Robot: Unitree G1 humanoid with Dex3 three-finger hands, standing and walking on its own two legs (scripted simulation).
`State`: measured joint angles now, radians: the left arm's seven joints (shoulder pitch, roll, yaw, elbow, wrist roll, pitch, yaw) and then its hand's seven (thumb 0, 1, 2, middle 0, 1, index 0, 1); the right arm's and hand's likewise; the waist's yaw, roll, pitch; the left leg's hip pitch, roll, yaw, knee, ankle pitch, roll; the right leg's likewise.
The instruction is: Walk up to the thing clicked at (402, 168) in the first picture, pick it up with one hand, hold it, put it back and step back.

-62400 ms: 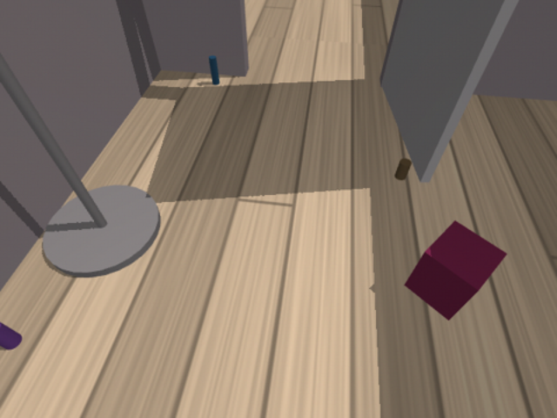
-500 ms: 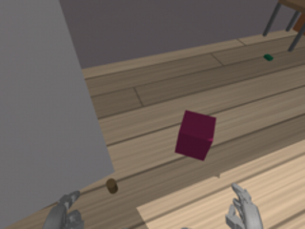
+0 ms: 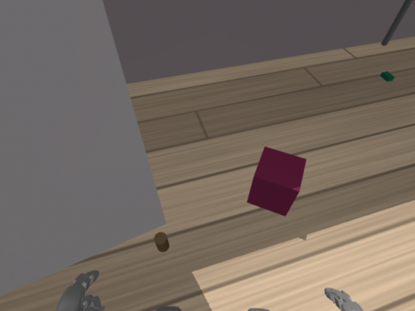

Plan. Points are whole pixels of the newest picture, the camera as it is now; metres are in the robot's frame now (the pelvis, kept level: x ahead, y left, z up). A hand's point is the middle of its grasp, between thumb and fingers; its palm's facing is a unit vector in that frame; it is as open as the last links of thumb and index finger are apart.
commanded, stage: stand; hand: left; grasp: from above
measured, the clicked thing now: (161, 242) +0.49 +0.23 -0.69
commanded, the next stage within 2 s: none
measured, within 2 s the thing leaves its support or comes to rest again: neither
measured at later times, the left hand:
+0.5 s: hand out of the picture +0.03 +0.23 -0.13, palm faces +0.05 -0.94 -0.33, open 7.4 cm
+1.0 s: hand out of the picture +0.06 +0.24 -0.12, palm faces +0.05 -0.94 -0.34, open 7.4 cm
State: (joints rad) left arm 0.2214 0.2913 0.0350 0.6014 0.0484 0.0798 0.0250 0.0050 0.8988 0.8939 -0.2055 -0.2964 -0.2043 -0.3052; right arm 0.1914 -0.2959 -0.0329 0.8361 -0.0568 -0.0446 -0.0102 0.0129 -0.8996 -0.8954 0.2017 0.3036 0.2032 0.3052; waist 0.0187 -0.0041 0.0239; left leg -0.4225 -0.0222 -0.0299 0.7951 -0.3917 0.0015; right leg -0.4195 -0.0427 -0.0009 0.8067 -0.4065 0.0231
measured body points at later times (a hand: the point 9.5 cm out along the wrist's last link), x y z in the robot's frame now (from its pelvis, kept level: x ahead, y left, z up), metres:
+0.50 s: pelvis +0.00 +0.00 +0.03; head +0.00 -0.01 +0.48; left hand +0.03 +0.28 -0.10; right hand +0.08 -0.28 -0.11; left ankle +0.02 +0.12 -0.71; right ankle +0.01 -0.13 -0.71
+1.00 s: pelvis +0.00 -0.01 +0.04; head +0.01 -0.02 +0.49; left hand +0.05 +0.29 -0.09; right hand +0.07 -0.29 -0.11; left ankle +0.02 +0.12 -0.71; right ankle +0.01 -0.13 -0.71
